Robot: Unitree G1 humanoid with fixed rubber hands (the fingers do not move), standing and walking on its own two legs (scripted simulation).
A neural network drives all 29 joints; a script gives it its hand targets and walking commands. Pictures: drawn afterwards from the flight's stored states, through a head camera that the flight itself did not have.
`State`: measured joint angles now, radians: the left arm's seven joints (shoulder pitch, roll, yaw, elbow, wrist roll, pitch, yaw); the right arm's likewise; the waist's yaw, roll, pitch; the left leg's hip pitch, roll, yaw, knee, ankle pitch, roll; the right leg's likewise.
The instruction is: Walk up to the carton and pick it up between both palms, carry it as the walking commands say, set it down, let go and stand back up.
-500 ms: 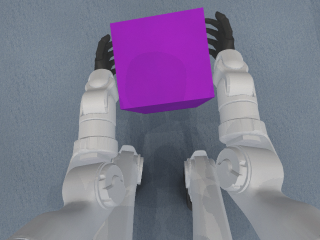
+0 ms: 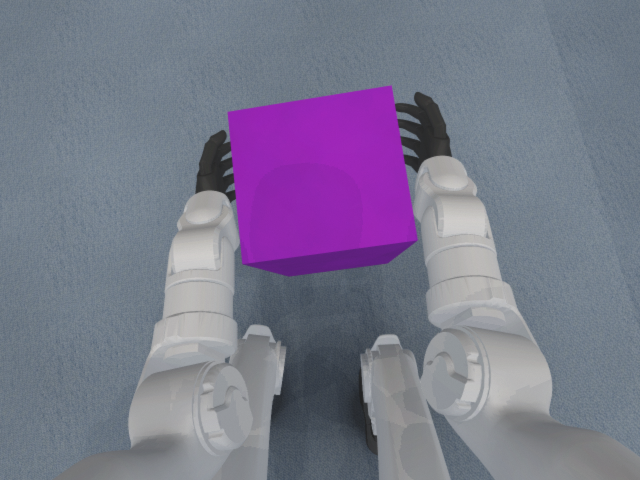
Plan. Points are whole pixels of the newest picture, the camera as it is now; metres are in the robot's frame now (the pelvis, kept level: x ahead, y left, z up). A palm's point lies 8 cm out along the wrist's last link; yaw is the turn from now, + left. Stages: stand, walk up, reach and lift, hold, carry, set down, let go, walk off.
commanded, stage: reach and lift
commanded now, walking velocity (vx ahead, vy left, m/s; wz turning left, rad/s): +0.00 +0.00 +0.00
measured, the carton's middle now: (326, 205) +0.45 +0.01 -0.14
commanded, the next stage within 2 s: none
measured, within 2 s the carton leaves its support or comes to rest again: neither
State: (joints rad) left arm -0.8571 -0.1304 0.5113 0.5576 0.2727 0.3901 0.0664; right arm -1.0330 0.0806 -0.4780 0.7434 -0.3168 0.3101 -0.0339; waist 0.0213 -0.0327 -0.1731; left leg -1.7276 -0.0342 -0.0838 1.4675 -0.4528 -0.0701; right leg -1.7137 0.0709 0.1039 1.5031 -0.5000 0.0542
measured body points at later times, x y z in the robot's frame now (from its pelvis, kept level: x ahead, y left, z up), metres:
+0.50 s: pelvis +0.02 +0.00 +0.06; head +0.22 +0.01 +0.46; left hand +0.43 +0.16 -0.01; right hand +0.48 -0.11 +0.01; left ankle +0.09 +0.15 -0.54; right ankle +0.07 -0.13 -0.54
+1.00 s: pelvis +0.03 +0.00 +0.12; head +0.20 +0.01 +0.54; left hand +0.41 +0.16 +0.06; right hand +0.45 -0.11 +0.08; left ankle +0.09 +0.15 -0.54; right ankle +0.07 -0.13 -0.54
